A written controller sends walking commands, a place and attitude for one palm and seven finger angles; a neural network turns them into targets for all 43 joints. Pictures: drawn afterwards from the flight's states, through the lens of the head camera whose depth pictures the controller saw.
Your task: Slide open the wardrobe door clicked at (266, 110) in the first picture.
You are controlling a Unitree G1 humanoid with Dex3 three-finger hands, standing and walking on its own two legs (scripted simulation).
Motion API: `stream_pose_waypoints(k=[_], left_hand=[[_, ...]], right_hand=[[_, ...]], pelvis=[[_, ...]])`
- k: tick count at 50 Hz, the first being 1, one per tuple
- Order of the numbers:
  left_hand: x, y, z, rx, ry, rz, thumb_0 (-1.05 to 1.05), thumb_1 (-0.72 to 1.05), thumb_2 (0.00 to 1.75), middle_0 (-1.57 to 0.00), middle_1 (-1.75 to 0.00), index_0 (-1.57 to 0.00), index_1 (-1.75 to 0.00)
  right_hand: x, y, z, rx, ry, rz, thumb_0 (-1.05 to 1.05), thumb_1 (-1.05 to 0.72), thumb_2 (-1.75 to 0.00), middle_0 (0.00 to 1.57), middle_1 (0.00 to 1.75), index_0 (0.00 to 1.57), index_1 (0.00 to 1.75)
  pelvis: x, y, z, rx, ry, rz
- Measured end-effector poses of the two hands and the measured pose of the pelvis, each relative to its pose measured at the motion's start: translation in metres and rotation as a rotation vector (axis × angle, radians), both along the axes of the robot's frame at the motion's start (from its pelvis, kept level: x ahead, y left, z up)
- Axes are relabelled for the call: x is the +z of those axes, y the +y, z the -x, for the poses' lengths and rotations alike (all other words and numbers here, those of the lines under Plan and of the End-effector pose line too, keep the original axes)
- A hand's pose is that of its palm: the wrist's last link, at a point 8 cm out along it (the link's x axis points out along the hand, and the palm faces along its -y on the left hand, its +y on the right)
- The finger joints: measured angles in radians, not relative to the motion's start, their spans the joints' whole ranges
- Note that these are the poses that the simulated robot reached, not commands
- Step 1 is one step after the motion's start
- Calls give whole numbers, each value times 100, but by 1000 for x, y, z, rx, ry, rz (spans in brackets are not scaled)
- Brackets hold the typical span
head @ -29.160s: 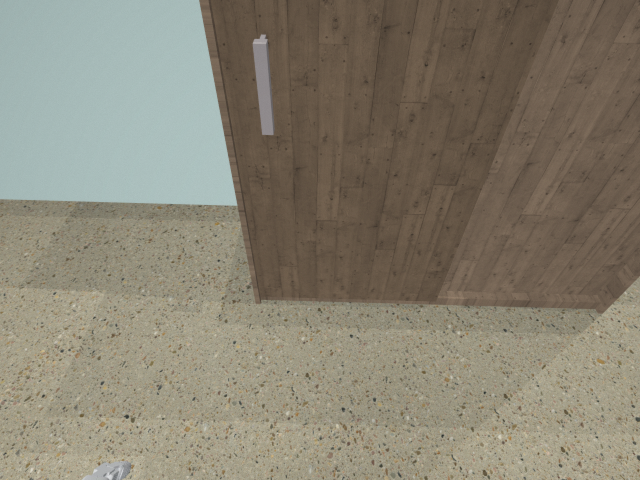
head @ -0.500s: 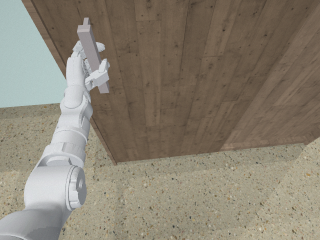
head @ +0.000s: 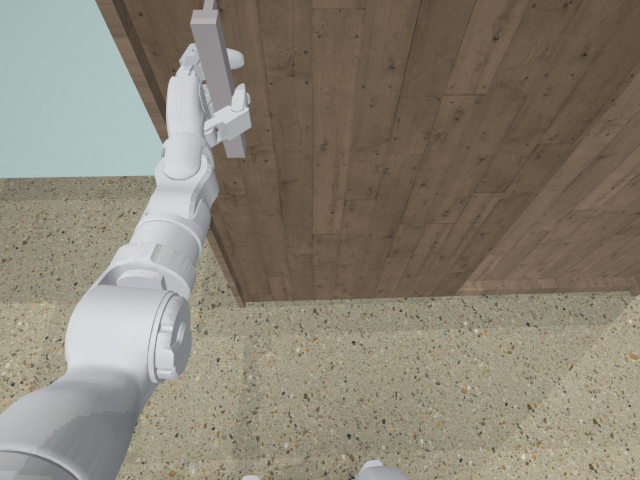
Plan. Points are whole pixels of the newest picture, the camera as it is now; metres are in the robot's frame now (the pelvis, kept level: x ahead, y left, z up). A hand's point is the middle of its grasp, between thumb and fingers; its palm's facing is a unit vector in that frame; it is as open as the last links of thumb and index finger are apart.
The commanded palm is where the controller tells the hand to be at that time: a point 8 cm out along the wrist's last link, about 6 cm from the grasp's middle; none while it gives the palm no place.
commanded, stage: tug the door sideways, standing still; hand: left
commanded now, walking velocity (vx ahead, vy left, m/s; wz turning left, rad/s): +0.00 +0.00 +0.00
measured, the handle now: (225, 84) +0.58 +0.08 +0.13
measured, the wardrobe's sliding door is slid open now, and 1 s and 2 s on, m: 0.01 0.09 0.49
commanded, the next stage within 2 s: step sideways, sliding the door along in 0.02 s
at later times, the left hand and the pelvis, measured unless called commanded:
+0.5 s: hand (274, 108) +0.52 +0.02 +0.14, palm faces -0.05 -1.00 -0.08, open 6.2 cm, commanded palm +0.51 +0.06 +0.13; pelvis +0.02 -0.02 +0.01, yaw -2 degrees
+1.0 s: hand (317, 110) +0.52 -0.03 +0.13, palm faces +0.14 -0.98 -0.16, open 6.7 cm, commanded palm +0.50 -0.04 +0.13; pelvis +0.07 -0.18 +0.00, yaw +4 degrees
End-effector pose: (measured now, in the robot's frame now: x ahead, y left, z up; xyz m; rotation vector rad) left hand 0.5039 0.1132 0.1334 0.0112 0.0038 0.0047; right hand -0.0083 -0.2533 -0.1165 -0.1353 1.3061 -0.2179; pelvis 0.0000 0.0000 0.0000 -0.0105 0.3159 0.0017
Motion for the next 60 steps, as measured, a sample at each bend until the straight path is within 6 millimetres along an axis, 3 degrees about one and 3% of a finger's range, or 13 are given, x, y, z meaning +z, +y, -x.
stream_pose_waypoints(k=[7, 11, 16, 21, 24, 27, 32, 36, 40, 44, 50, 56, 60], left_hand=[[0, -16, 2, -4, -3, -6, 0, 72, 80, -29, -140, -26, -140], [4, -22, 0, -51, 34, -45, 1, 69, 77, -32, -139, -28, -140], [9, -28, -1, -70, 98, -63, 3, 68, 75, -31, -131, -30, -140], [12, -34, 0, -64, 136, -71, 4, 69, 75, -30, -127, -30, -140], [13, -39, 1, -48, 146, -77, 4, 69, 76, -30, -125, -30, -140], [13, -42, 1, -36, 155, -75, 5, 68, 78, -30, -123, -30, -140], [11, -44, 1, -42, 115, -97, 3, 66, 80, -34, -126, -30, -140], [6, -45, -1, -53, 37, -110, 0, 64, 81, -38, -131, -29, -140], [6, -52, 2, -11, 23, -120, -1, 67, 83, -37, -133, -23, -140], [6, -64, 5, 46, 32, -152, -2, 70, 85, -36, -133, -15, -140], [6, -96, 9, 143, 39, -147, -1, 71, 85, -35, -129, -12, -140], [5, -138, 10, 125, 9, -169, -2, 70, 84, -39, -130, -15, -140], [2, -171, 10, 72, -50, -151, -2, 70, 84, -41, -134, -15, -140]], right_hand=[[-1, 8, 37, -17, 68, -9, 0, -91, -90, 20, 30, 20, 30], [4, 10, 50, -100, 89, 28, 0, -90, -90, 20, 30, 20, 30], [5, 10, 49, -157, 51, 68, 0, -90, -90, 20, 30, 20, 30], [-7, 6, 37, -161, 39, 37, 0, -90, -90, 20, 30, 20, 30], [-14, -3, 19, -136, 41, 4, 0, -90, -90, 20, 30, 20, 30], [-10, -19, -11, -85, 11, 4, 1, -90, -90, 20, 30, 20, 30], [4, -56, -84, 46, -122, 77, 1, -90, -90, 20, 30, 20, 30], [7, -83, -143, 79, -263, 142, 1, -90, -90, 20, 30, 20, 30], [9, -94, -185, 116, -356, 85, 0, -91, -90, 19, 30, 20, 30], [3, -103, -206, 154, -400, 4, 0, -91, -90, 20, 30, 20, 30], [-14, -134, -217, 159, -349, -88, 0, -90, -90, 20, 30, 20, 30], [-11, -174, -240, 238, -300, -57, 1, -90, -90, 20, 30, 20, 30], [-6, -193, -265, 298, -312, -34, 1, -90, -90, 20, 30, 20, 30]], pelvis=[[-4, 3, 9, 5, 10, 7], [3, 7, 13, -16, -48, 7], [8, 9, 7, -60, -121, -2], [7, -6, -11, -69, -191, -4], [9, -20, -20, -40, -221, 3], [15, -32, -25, -29, -252, -25], [22, -46, -32, -17, -278, -60], [11, -56, -40, -32, -292, -49], [10, -80, -43, -27, -320, -49], [6, -116, -51, -24, -343, -36], [4, -176, -73, 68, -351, -32], [19, -210, -83, 107, -279, -77], [18, -232, -82, 161, -275, -54]])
